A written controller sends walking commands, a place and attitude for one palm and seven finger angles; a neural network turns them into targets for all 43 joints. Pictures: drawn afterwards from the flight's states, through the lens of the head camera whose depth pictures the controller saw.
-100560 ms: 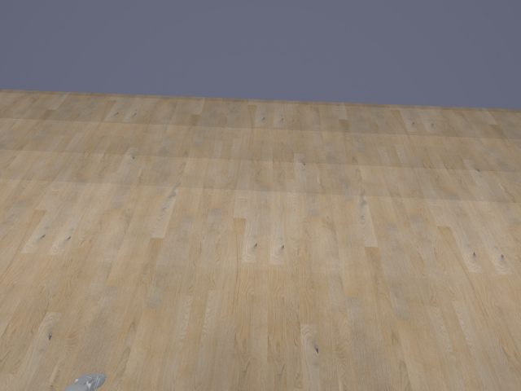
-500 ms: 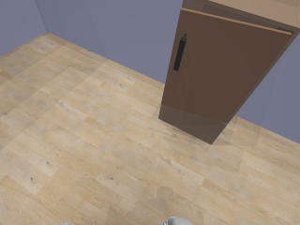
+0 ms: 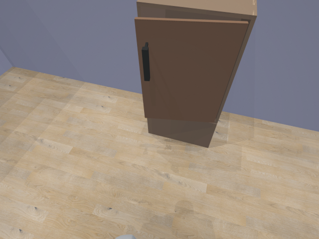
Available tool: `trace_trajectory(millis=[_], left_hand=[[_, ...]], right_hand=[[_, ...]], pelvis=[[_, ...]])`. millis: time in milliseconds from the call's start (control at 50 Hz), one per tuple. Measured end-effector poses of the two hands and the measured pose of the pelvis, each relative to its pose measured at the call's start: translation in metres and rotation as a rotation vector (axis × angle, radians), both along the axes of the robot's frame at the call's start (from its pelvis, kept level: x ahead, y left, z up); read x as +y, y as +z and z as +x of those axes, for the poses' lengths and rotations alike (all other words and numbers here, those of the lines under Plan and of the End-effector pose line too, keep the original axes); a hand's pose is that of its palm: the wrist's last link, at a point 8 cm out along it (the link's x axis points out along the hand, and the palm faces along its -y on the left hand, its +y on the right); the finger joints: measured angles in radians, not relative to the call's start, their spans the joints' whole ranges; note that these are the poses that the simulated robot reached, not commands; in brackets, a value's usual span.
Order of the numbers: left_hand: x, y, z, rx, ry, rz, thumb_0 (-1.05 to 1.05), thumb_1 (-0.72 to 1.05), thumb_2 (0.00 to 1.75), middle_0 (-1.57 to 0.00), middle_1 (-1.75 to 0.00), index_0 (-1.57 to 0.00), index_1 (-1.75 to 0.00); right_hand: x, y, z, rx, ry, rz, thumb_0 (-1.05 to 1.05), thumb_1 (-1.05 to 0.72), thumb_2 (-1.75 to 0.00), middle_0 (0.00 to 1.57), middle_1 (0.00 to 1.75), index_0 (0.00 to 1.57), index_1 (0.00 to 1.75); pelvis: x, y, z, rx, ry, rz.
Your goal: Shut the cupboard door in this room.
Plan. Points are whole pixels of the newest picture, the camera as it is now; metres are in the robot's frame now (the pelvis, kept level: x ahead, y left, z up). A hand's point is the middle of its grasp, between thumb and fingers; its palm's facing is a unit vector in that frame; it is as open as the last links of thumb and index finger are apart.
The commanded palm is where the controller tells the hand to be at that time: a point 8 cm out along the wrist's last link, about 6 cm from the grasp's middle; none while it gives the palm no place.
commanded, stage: take the last steps up to it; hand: left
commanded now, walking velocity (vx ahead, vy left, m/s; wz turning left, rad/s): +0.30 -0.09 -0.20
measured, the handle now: (146, 62) +0.80 +0.09 -0.02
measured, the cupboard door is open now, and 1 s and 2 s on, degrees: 12 12 12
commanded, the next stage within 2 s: come to a stop and stand still in 0.80 s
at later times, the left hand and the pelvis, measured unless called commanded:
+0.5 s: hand (125, 212) +0.23 +0.12 -0.18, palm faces -0.13 -0.97 -0.20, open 7.4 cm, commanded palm none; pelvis +0.12 -0.06 -0.02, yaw -7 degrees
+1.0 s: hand (145, 195) +0.28 +0.06 -0.19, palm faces -0.01 -0.99 -0.12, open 7.3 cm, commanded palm none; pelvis +0.29 -0.09 -0.01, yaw -5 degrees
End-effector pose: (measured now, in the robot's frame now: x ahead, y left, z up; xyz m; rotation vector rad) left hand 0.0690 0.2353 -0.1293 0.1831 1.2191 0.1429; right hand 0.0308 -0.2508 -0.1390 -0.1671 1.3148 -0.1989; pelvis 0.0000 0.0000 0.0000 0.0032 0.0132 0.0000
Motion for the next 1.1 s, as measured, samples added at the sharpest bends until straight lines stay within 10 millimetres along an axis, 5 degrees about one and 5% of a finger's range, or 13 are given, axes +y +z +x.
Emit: trace_trajectory(millis=[100, 200, 380, 500, 580, 700, 880, 940, 1100], left_hand=[[0.008, -0.022, -0.003, 0.034, 0.017, -0.054, 0.01, 0.90, 0.90, -0.20, -0.30, -0.21, -0.30], [0.010, -0.023, 0.012, 0.097, -0.035, -0.066, 0.01, 0.91, 0.90, -0.20, -0.30, -0.20, -0.30], [-0.020, -0.006, 0.093, 0.049, -0.107, -0.047, 0.01, 0.91, 0.90, -0.20, -0.30, -0.20, -0.30], [-0.065, -0.016, 0.156, -0.008, -0.150, -0.014, 0.01, 0.91, 0.90, -0.20, -0.30, -0.20, -0.30], [-0.089, -0.010, 0.162, 0.004, -0.106, -0.019, 0.01, 0.91, 0.90, -0.20, -0.30, -0.20, -0.30], [-0.101, -0.005, 0.157, 0.089, -0.043, -0.017, 0.00, 0.94, 0.90, -0.20, -0.30, -0.20, -0.30], [-0.117, -0.034, 0.161, 0.231, 0.029, -0.099, 0.01, 0.92, 0.90, -0.20, -0.30, -0.20, -0.30], [-0.118, -0.040, 0.179, 0.256, 0.020, -0.102, 0.01, 0.91, 0.90, -0.20, -0.30, -0.20, -0.30], [-0.120, -0.028, 0.257, 0.148, -0.005, -0.046, 0.02, 0.92, 0.90, -0.20, -0.30, -0.20, -0.30]], right_hand=[[0.013, 0.004, 0.016, -0.065, 0.014, -0.029, 0.00, -0.91, -0.90, 0.19, 0.30, 0.20, 0.30], [0.019, 0.013, 0.002, -0.049, -0.037, -0.040, 0.00, -0.91, -0.90, 0.20, 0.30, 0.20, 0.30], [0.008, 0.014, -0.038, 0.163, -0.146, 0.016, 0.00, -0.91, -0.90, 0.20, 0.30, 0.20, 0.30], [-0.023, -0.014, -0.031, 0.271, -0.208, 0.079, 0.00, -0.91, -0.90, 0.20, 0.30, 0.20, 0.30], [-0.049, -0.013, 0.024, 0.235, -0.177, 0.072, 0.01, -0.91, -0.90, 0.20, 0.30, 0.20, 0.30], [-0.078, 0.001, 0.148, 0.021, -0.091, 0.039, 0.01, -0.92, -0.90, 0.19, 0.30, 0.20, 0.30], [-0.072, 0.007, 0.305, -0.200, 0.029, 0.014, 0.00, -0.91, -0.90, 0.19, 0.30, 0.20, 0.30], [-0.067, 0.006, 0.324, -0.212, 0.034, 0.006, 0.00, -0.91, -0.90, 0.19, 0.30, 0.20, 0.30], [-0.083, -0.002, 0.321, -0.072, -0.017, 0.007, -0.01, -0.94, -0.90, 0.20, 0.30, 0.20, 0.30]], pelvis=[[0.010, -0.009, 0.015, 0.001, -0.025, -0.021], [0.008, -0.003, 0.033, -0.002, -0.061, -0.017], [-0.021, 0.005, 0.078, 0.004, -0.105, -0.011], [-0.062, -0.016, 0.120, -0.003, -0.124, 0.008], [-0.077, -0.008, 0.144, -0.006, -0.106, -0.004], [-0.093, 0.004, 0.186, 0.010, -0.083, -0.007], [-0.092, -0.011, 0.257, -0.018, -0.084, -0.039], [-0.091, -0.013, 0.274, -0.025, -0.094, -0.011], [-0.105, -0.007, 0.303, -0.027, -0.084, 0.018]])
